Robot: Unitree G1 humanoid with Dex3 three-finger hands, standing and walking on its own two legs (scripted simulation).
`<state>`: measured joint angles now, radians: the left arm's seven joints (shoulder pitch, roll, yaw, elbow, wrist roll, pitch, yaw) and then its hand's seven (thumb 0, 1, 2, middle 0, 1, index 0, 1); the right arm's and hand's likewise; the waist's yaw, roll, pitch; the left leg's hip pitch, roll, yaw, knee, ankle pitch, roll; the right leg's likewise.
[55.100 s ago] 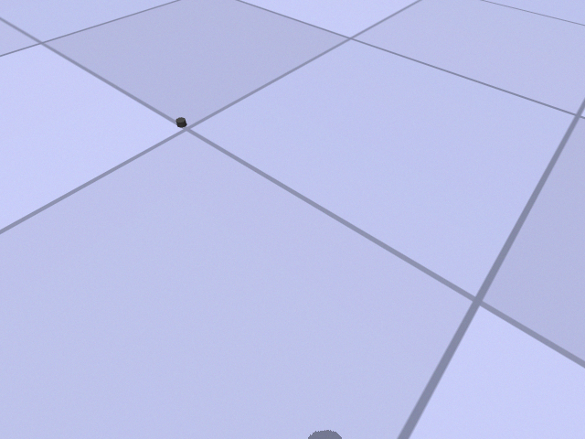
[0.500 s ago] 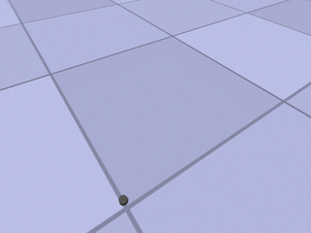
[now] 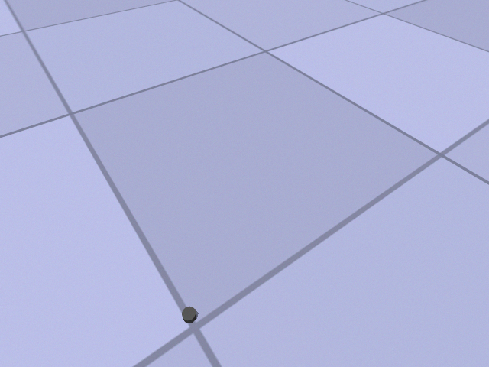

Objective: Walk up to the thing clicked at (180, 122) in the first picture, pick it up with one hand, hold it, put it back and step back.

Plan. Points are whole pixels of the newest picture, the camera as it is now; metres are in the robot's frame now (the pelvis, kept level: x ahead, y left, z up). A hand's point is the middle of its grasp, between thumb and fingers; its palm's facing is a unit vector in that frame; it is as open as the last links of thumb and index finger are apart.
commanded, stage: stand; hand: left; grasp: from above
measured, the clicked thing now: (189, 314) +0.47 +0.22 -0.77
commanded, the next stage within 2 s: step back in 0.98 s
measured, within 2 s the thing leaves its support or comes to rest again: neither
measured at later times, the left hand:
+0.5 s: hand out of the picture +0.08 +0.25 -0.16, palm faces +0.01 -0.94 -0.34, open 7.4 cm
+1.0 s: hand out of the picture +0.08 +0.24 -0.16, palm faces +0.00 -0.94 -0.34, open 7.4 cm
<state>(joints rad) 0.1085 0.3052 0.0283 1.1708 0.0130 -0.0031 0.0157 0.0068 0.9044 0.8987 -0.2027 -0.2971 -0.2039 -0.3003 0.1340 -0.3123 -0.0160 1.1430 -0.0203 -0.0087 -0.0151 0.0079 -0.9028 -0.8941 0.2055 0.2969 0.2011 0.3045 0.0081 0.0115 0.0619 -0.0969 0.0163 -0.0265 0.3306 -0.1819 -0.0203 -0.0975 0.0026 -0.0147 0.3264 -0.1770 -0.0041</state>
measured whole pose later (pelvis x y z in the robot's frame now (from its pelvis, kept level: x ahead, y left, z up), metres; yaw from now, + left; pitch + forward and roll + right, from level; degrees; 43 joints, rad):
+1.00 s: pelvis +0.01 +0.00 +0.00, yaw -1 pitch -2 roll +0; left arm 0.10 0.33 0.02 1.15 0.00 0.00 0.01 0.01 0.90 0.90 -0.20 -0.30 -0.20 -0.30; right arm 0.12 -0.34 -0.01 1.14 -0.01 -0.01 0.00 0.01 -0.90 -0.89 0.21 0.30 0.20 0.30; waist 0.00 0.01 0.05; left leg -0.09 0.02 -0.02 0.31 -0.18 -0.02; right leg -0.10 0.01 -0.01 0.32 -0.18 -0.01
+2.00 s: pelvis -0.19 +0.04 -0.02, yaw -5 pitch -1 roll +1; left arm 0.12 0.35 0.06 0.77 0.03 0.04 0.02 0.01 0.90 0.90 -0.21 -0.30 -0.21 -0.30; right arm 0.15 -0.41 -0.05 0.88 0.00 0.04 -0.03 0.01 -0.90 -0.89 0.21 0.30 0.20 0.30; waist 0.01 0.02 0.18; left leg -0.34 -0.08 -0.11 0.97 -0.53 -0.02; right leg -0.35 0.02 0.04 0.57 -0.21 -0.02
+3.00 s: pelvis -0.53 +0.03 -0.03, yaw -1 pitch -4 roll +1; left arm 0.08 0.38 0.06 0.79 0.02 0.08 0.02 0.01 0.90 0.90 -0.20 -0.30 -0.20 -0.30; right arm 0.24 -0.36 -0.05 0.90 -0.04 0.05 0.00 0.01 -0.90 -0.89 0.21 0.30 0.20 0.30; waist -0.02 -0.05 0.20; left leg -0.24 -0.04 -0.01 0.67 -0.37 0.03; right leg -0.50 0.00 0.02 0.86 -0.44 0.00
